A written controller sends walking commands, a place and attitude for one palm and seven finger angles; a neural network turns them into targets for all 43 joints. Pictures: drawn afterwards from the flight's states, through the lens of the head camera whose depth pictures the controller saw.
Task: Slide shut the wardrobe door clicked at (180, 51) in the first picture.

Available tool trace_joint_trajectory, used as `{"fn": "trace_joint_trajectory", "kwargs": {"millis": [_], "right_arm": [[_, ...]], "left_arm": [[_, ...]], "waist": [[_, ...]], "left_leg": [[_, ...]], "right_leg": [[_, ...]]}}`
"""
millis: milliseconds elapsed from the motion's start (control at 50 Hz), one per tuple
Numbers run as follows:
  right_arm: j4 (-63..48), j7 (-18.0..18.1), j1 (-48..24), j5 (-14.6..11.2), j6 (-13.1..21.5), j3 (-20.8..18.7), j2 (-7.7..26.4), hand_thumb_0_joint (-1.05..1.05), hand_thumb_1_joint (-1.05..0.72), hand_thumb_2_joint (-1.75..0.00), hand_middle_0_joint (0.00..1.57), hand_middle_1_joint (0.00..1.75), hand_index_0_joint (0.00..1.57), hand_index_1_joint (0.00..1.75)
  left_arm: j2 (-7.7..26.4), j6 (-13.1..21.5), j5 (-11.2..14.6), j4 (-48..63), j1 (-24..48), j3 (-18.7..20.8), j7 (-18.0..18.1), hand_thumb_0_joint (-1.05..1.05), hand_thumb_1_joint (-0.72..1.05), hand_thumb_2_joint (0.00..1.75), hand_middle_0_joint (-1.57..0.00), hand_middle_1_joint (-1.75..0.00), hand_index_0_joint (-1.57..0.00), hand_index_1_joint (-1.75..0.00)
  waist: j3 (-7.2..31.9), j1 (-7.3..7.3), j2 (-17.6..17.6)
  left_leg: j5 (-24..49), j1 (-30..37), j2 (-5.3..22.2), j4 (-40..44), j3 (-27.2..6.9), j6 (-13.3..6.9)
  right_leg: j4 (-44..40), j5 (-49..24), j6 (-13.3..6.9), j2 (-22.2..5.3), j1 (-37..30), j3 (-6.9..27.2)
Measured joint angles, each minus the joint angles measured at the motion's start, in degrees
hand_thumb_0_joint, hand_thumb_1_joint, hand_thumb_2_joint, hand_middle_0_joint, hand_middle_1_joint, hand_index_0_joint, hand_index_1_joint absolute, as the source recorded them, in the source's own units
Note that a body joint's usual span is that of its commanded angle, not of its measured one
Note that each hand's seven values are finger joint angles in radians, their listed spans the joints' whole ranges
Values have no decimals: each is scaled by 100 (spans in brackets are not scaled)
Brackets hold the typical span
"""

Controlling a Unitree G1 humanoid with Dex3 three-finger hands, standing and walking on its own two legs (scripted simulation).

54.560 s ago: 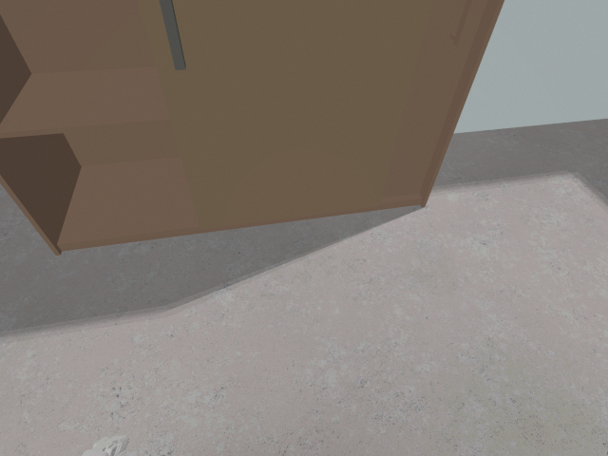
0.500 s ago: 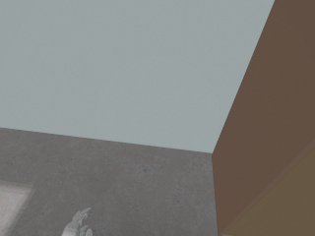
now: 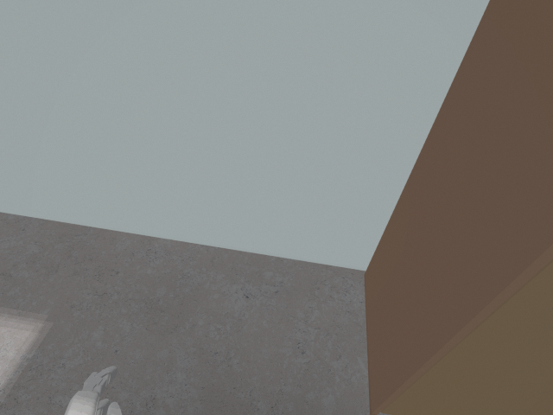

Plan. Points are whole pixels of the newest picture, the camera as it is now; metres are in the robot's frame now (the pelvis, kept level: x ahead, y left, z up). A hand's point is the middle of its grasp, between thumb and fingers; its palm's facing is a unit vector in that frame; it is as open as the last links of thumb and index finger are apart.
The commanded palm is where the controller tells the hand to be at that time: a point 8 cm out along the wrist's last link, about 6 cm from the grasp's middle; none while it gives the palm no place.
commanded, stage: stop walking and hold the door there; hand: right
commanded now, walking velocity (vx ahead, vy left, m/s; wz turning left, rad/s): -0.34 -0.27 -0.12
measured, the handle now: out of the picture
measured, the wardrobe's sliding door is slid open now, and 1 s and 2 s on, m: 0.00 0.00 0.00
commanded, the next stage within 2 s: loosen the grip on the handle in 1.54 s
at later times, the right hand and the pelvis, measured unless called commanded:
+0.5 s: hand out of the picture +0.19 -0.41 +0.05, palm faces +0.48 +0.82 -0.31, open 6.2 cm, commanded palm +0.14 -0.42 +0.07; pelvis -0.08 -0.12 +0.00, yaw -2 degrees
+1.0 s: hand out of the picture +0.17 -0.41 +0.06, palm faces +0.32 +0.93 -0.17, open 6.7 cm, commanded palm +0.14 -0.41 +0.07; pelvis -0.09 -0.21 +0.02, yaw +0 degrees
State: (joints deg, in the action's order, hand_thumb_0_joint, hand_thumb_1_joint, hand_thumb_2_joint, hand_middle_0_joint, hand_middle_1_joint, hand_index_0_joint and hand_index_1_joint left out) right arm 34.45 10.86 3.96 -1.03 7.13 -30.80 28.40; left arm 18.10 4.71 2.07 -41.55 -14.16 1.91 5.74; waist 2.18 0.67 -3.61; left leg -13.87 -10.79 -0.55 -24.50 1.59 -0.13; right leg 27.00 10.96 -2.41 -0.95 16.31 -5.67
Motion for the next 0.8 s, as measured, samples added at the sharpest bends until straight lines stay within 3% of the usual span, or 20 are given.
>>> {"fn": "trace_joint_trajectory", "kwargs": {"millis": [80,120,160,200,220,280,320,400,440,460,480,500,520,540,560,580,620,660,700,800], "right_arm": [[-328,14,-100,7,31,149,-94,1,-90,-90,46,140,29,135],[-543,11,-137,7,29,273,-169,1,-90,-90,46,140,31,136],[-804,14,-176,10,20,424,-255,1,-90,-90,46,140,32,137],[-1134,32,-237,-7,-9,577,-361,1,-90,-90,46,140,33,138],[-1318,48,-239,-21,-37,648,-412,1,-90,-90,46,140,33,137],[-1794,99,-193,-38,-204,895,-592,1,-90,-90,46,140,28,133],[-2019,108,-156,-45,-275,1072,-726,1,-90,-90,46,140,22,128],[-2495,87,-52,-56,-501,1366,-862,1,-90,-90,44,139,17,122],[-2701,105,18,-109,-620,1487,-982,1,-90,-90,44,139,14,120],[-2781,101,62,-136,-665,1545,-1053,1,-90,-90,44,139,13,119],[-2872,84,102,-146,-691,1615,-1103,1,-90,-90,44,139,13,118],[-3029,57,143,-134,-676,1674,-1065,1,-90,-90,44,139,12,118],[-3220,51,187,-127,-628,1681,-1032,1,-90,-90,44,139,12,117],[-3360,35,217,-149,-553,1675,-1106,1,-90,-90,44,140,13,117],[-3522,21,257,-179,-535,1669,-1177,1,-90,-90,45,140,13,118],[-3661,-2,314,-174,-500,1654,-1217,1,-90,-90,45,140,13,119],[-3867,-56,415,-165,-385,1664,-1281,1,-90,-90,45,140,16,122],[-4020,-27,398,-186,-377,1737,-1383,1,-90,-90,45,140,19,125],[-4095,33,428,-161,-442,1799,-1432,1,-90,-90,45,140,19,127],[-4256,41,557,-84,-725,2095,-1529,1,-90,-90,45,140,12,123]], "left_arm": [[76,-122,27,54,141,46,-10,1,90,90,-20,-30,-20,-30],[95,-157,55,46,205,50,-9,1,90,90,-20,-30,-20,-30],[91,-178,62,44,269,32,2,1,90,90,-20,-30,-20,-30],[46,-206,48,56,390,8,29,1,91,90,-20,-30,-20,-30],[-1,-217,40,86,469,-7,37,1,91,90,-20,-30,-20,-30],[-212,-101,12,238,638,-88,9,1,91,90,-19,-30,-20,-30],[-380,58,17,280,699,-175,-50,1,91,90,-19,-30,-20,-30],[-705,228,-1,334,700,-375,-190,1,90,90,-20,-30,-20,-30],[-822,253,-86,367,644,-456,-224,1,90,90,-20,-30,-20,-30],[-852,256,-142,402,597,-476,-237,1,90,90,-20,-30,-20,-30],[-859,256,-185,472,532,-479,-259,1,90,90,-20,-30,-20,-30],[-873,267,-191,555,473,-488,-302,1,90,90,-20,-30,-20,-30],[-836,266,-159,601,495,-530,-349,1,90,90,-20,-30,-20,-30],[-746,216,-131,565,583,-553,-377,0,90,90,-20,-30,-20,-30],[-691,142,-133,505,651,-553,-397,0,90,90,-20,-30,-20,-30],[-682,81,-146,436,681,-550,-408,0,90,90,-20,-30,-20,-30],[-641,23,-131,403,598,-532,-371,1,90,90,-20,-30,-20,-30],[-576,32,-134,404,574,-396,-314,1,90,90,-20,-30,-20,-30],[-639,27,-172,334,624,-321,-305,1,90,90,-20,-30,-20,-30],[-855,97,-221,342,344,-428,-462,1,90,90,-20,-30,-20,-30]], "waist": [[-268,45,-70],[-341,48,-39],[-402,-8,34],[-550,-36,180],[-629,14,229],[-782,122,169],[-821,132,88],[-776,251,169],[-738,309,246],[-701,306,252],[-645,275,255],[-572,264,413],[-553,346,563],[-633,379,501],[-695,383,461],[-711,345,498],[-658,191,570],[-765,98,552],[-986,84,531],[-1100,28,413]], "left_leg": [[-34,-146,60,-235,15,91],[-80,-238,170,-390,14,179],[-148,-339,341,-576,52,298],[-205,-466,587,-839,45,377],[-347,-585,642,-1069,-11,305],[-1486,-1013,496,-2480,-92,101],[-1679,-1086,393,-3095,35,69],[-1660,-798,300,-3053,276,25],[-1743,-410,213,-2423,350,-72],[-1805,-143,150,-1901,426,-144],[-1817,162,92,-1220,523,-291],[-1627,398,160,-520,483,-605],[-1021,355,274,-227,313,-784],[-707,227,256,-402,257,-643],[-685,132,227,-613,207,-407],[-770,57,244,-778,165,-203],[-1021,-92,339,-1138,181,2],[-1428,-468,371,-2142,-37,-11],[-1656,-793,198,-3022,-321,-8],[-1012,-1323,-131,-3336,-73,49]], "right_leg": [[623,313,155,65,287,254],[903,688,200,100,353,412],[826,565,229,64,310,446],[702,155,44,228,306,293],[661,157,-96,294,293,222],[413,59,-347,320,249,100],[159,-147,-417,330,204,109],[-386,-502,-492,449,71,-21],[-831,-706,-289,552,-107,-99],[-1055,-812,-15,604,-177,-106],[-1087,-833,439,663,-119,-83],[-543,-553,895,800,226,-133],[642,36,996,864,699,-44],[1836,500,902,750,1010,209],[2569,884,568,599,1125,451],[2672,1102,431,433,1061,630],[1649,709,376,78,590,847],[1314,995,298,146,364,835],[1194,909,138,200,181,733],[72,197,65,79,-346,838]]}}
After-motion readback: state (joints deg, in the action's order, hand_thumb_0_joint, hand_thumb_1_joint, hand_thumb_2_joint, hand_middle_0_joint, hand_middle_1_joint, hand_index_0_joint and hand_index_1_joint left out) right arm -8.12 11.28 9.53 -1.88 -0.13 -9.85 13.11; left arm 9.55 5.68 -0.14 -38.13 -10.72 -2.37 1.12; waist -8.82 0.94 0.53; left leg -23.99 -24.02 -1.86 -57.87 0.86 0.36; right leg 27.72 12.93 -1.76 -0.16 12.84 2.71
